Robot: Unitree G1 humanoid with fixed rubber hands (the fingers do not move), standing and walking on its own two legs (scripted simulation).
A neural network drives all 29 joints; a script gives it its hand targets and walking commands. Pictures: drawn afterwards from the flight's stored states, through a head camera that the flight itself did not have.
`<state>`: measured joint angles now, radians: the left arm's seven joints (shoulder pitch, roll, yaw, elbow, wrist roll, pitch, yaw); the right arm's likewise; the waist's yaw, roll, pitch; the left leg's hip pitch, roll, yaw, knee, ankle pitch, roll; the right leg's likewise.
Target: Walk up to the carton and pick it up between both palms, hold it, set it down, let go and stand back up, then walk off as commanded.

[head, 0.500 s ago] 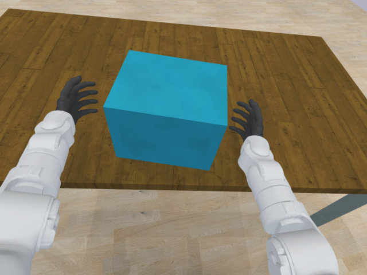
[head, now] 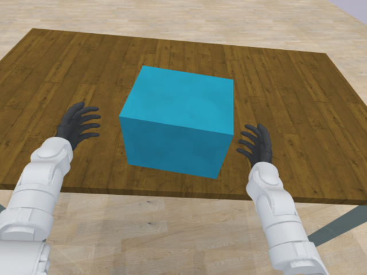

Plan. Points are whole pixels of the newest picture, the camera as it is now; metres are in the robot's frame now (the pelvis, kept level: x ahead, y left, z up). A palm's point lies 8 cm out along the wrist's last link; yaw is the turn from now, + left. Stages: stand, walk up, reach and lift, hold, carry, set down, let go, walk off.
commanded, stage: set down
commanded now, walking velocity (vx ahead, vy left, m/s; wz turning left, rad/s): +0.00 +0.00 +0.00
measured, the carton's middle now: (179, 122) +0.49 -0.01 +0.04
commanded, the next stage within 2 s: none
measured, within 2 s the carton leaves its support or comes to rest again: neither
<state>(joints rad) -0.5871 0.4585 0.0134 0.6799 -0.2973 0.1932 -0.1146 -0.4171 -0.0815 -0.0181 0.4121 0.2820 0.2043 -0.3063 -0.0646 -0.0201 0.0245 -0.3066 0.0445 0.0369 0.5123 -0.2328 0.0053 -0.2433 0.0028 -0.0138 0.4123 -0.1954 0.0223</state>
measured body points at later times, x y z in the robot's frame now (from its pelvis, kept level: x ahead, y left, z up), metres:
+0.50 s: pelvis +0.00 +0.00 +0.00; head +0.00 +0.02 +0.45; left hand +0.36 +0.25 +0.08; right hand +0.31 -0.19 +0.07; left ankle +0.02 +0.11 -0.74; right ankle +0.01 -0.14 -0.74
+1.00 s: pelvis +0.01 +0.00 +0.00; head +0.01 +0.01 +0.45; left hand +0.30 +0.26 +0.08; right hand +0.27 -0.18 +0.07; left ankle +0.02 +0.11 -0.74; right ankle +0.01 -0.14 -0.74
